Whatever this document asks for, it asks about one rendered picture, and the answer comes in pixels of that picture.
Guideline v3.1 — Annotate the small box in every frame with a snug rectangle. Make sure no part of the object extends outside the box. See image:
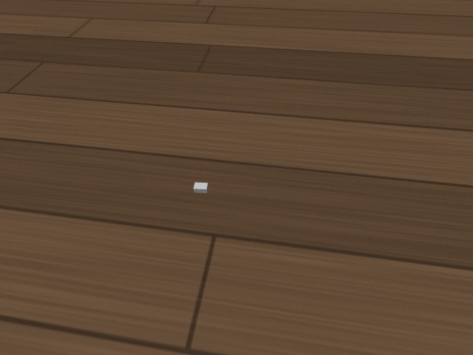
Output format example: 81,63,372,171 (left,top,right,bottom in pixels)
194,182,208,193

